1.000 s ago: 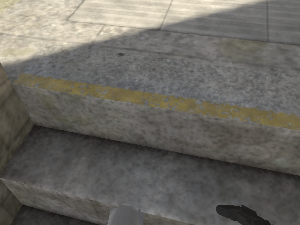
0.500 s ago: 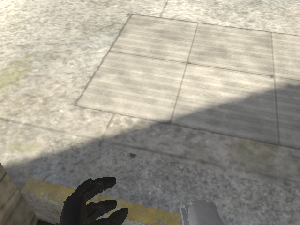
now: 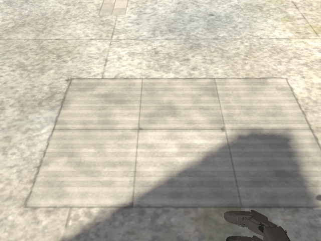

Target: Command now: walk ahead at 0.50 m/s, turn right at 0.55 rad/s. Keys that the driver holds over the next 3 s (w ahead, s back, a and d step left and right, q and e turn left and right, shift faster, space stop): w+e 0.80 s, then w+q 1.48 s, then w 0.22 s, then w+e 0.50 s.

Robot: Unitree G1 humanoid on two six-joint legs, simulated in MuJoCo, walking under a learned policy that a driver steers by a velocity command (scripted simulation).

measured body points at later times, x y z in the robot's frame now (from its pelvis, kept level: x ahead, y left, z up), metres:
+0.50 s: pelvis +0.12 +0.08 +0.02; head +0.12 +0.11 +0.47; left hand +0.38 +0.21 -0.06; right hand +0.02 -0.15 -0.10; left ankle +0.07 +0.17 -0.70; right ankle +0.08 -0.05 -0.34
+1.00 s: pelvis +0.35 -0.04 +0.23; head +0.34 -0.01 +0.67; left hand +0.48 +0.17 +0.07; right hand +0.46 -0.32 +0.19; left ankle +0.42 +0.07 -0.33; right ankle +0.32 -0.09 -0.49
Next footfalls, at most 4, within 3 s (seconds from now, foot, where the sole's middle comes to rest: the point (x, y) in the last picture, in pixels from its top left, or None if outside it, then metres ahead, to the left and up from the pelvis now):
0.28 left None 0.11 0.17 -0.74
0.72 right None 0.36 -0.10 -0.53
1.32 left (179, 189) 0.69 -0.04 -0.53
1.78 right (230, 136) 0.97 -0.28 -0.53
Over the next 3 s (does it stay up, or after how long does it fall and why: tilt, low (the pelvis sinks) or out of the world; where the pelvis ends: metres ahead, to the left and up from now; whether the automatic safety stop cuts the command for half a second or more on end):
stays up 1.49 -0.03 0.24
